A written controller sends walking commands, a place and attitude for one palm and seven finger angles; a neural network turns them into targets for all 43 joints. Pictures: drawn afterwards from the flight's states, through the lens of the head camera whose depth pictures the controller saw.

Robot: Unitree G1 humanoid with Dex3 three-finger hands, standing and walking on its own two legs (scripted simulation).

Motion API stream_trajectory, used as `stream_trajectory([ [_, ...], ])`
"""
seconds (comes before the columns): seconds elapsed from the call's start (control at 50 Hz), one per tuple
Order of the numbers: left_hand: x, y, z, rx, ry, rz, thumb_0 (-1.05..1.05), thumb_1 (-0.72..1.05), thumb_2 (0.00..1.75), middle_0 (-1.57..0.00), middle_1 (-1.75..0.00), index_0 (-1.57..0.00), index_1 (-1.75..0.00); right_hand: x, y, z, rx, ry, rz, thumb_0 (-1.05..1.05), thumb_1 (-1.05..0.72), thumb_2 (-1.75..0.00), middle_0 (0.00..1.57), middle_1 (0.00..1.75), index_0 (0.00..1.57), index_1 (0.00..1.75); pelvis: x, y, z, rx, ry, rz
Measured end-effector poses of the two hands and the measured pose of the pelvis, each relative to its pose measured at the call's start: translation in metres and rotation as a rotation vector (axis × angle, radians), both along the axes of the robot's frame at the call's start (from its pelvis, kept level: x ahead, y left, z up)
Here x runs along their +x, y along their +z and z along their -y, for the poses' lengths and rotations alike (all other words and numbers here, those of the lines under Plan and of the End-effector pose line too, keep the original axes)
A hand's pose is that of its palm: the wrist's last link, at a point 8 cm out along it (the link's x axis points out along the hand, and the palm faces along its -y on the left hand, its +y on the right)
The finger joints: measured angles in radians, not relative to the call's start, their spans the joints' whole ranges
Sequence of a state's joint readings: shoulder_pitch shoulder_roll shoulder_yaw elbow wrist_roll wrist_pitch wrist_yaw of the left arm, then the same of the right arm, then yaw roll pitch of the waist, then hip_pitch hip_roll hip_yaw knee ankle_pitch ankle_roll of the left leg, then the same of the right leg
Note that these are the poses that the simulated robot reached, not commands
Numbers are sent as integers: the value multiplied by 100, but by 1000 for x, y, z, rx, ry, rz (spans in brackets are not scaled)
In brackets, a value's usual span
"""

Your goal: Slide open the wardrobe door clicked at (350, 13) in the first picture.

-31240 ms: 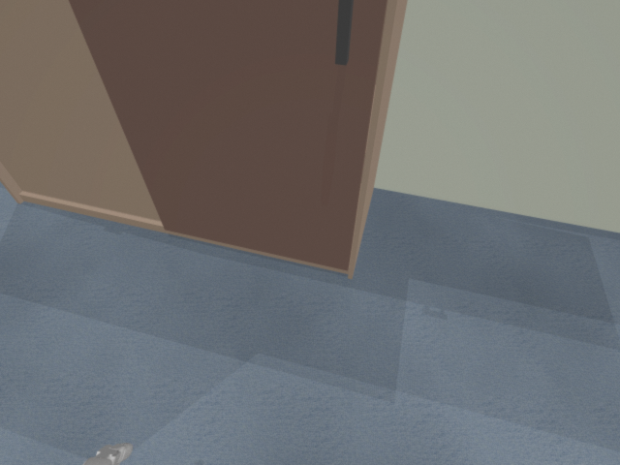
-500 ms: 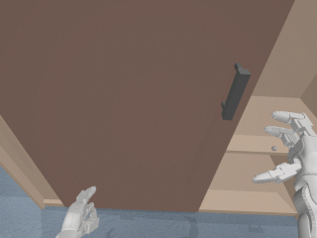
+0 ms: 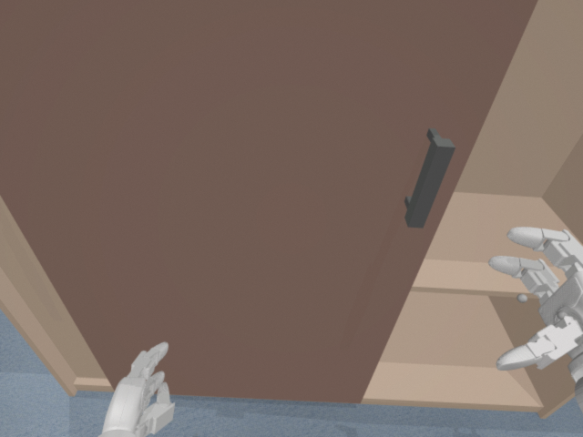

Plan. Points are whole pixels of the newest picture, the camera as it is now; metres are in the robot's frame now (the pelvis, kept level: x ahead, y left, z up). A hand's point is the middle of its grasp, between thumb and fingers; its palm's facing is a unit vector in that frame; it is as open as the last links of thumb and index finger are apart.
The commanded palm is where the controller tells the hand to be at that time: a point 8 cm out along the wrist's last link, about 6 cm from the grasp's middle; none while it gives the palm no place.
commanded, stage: draw the hand back to the body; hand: right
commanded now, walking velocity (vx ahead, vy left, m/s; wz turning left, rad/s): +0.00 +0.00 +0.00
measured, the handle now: (423, 178) +0.45 -0.20 +0.18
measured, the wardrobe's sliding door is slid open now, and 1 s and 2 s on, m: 0.63 0.63 0.63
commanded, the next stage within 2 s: step back with the hand held close in 1.26 s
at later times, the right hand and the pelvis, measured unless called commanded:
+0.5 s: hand (546, 318) +0.21 -0.27 +0.16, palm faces +0.44 +0.85 -0.29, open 12.5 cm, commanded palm +0.17 -0.30 +0.18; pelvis +0.01 -0.01 +0.01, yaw +0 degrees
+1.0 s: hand (565, 322) +0.20 -0.28 +0.17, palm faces +0.47 +0.81 -0.35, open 7.9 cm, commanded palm +0.16 -0.31 +0.18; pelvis +0.02 -0.02 +0.01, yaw +0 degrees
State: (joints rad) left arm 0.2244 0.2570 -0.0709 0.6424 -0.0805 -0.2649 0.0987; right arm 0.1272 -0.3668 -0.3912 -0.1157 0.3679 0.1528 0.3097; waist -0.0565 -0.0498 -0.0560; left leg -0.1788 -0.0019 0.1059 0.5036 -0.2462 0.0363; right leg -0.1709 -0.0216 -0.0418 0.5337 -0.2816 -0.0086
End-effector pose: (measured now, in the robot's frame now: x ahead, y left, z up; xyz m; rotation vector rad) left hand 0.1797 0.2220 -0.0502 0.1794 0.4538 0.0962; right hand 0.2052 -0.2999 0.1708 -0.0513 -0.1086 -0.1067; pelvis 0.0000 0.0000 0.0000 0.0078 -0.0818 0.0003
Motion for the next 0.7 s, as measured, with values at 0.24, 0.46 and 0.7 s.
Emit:
stream_trajectory([
  [0.24,2,2,2,36,-25,-4,1,91,90,-21,-30,-20,-30,-21,-2,8,-94,-115,-1,-1,48,-24,25,111,26,111,-3,0,3,8,-9,12],
  [0.46,-5,-16,16,37,-41,-157,1,91,90,-21,-30,-20,-30,-36,0,7,-268,-336,73,-1,16,-39,24,92,25,92,4,4,12,1,-2,7],
  [0.7,7,-20,26,14,-30,-197,1,91,90,-21,-30,-20,-30,-34,10,12,-335,-337,77,0,-26,-60,22,67,23,68,18,7,19,1,10,9],
])
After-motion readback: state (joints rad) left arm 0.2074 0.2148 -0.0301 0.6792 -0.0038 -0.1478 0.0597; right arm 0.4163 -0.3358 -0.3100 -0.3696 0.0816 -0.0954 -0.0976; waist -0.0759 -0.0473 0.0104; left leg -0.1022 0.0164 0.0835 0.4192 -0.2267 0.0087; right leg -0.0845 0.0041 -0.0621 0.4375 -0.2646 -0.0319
